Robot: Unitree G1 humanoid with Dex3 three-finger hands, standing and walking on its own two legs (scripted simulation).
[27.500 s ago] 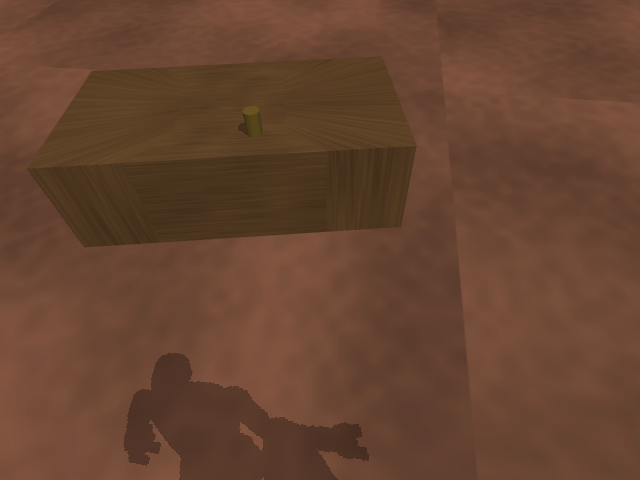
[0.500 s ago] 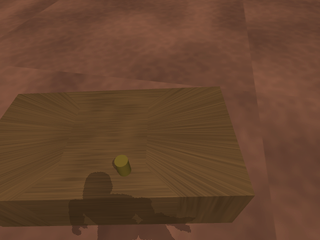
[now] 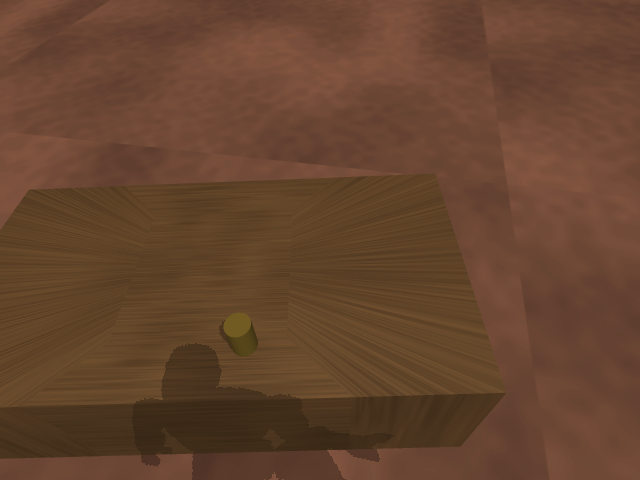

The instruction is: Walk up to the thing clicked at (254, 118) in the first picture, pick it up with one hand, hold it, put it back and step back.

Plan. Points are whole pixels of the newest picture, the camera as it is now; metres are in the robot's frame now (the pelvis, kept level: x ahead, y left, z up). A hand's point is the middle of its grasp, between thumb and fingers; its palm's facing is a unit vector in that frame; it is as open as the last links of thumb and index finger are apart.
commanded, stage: stand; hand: left
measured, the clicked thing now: (241, 335) +0.47 +0.21 -0.32
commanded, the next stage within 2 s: step back in 0.48 s
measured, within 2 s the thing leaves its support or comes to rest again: neither
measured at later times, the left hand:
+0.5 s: hand out of the picture +0.08 +0.25 -0.16, palm faces -0.02 -0.94 -0.34, open 7.4 cm
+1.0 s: hand out of the picture +0.08 +0.30 -0.18, palm faces -0.09 -0.93 -0.36, open 7.4 cm
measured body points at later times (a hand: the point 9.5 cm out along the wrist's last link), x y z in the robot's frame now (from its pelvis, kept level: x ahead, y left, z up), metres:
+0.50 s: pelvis +0.00 +0.00 +0.00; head +0.01 -0.01 +0.45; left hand +0.08 +0.30 -0.13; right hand +0.07 -0.30 -0.14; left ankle +0.00 +0.13 -0.75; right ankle +0.00 -0.12 -0.75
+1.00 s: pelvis -0.07 +0.04 -0.02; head +0.01 +0.07 +0.42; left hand +0.08 +0.35 -0.16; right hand -0.02 -0.28 -0.13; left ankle -0.05 +0.13 -0.75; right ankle -0.11 -0.10 -0.67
